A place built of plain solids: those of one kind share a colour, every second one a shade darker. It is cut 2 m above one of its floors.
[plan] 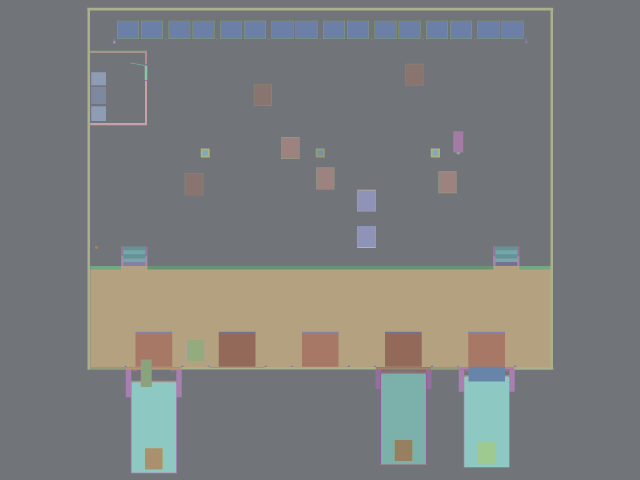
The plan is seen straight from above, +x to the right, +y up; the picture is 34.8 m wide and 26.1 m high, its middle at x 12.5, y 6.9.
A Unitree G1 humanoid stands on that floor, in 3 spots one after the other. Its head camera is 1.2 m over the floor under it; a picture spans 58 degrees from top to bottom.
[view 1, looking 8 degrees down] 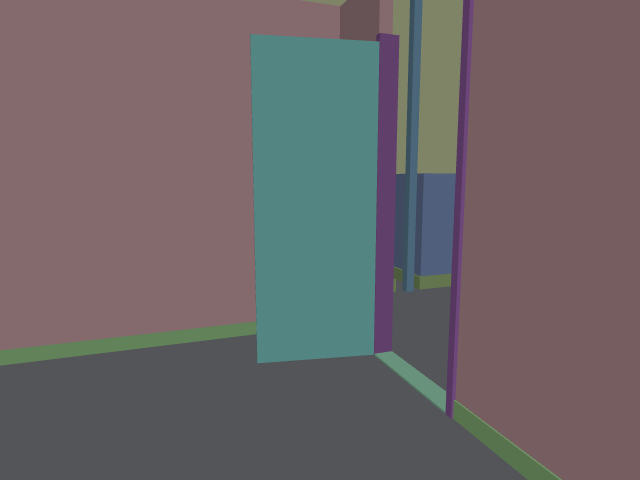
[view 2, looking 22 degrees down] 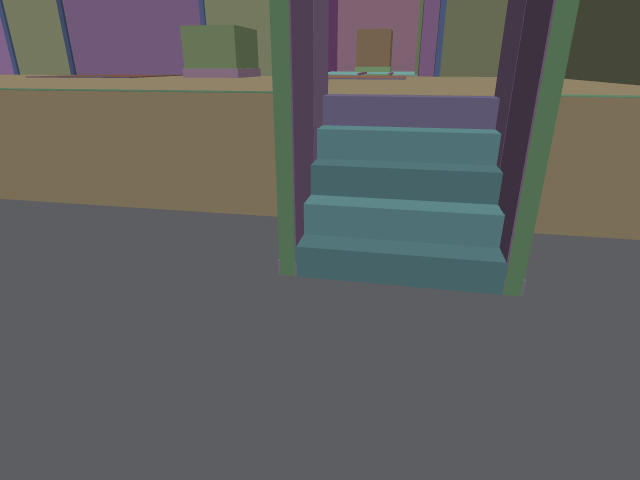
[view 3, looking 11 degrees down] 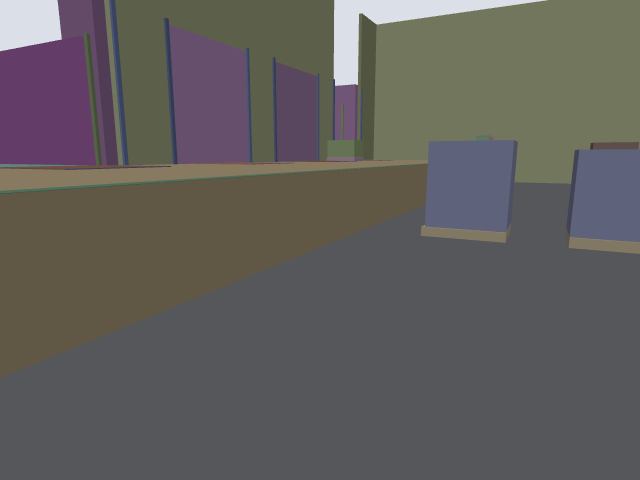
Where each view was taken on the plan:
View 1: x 1.65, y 13.85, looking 70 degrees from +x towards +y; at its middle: room_leaf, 2.78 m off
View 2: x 2.40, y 8.85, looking -79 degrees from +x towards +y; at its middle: south_stair_steps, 2.67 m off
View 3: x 22.03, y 8.05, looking -153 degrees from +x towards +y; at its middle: south_deck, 5.76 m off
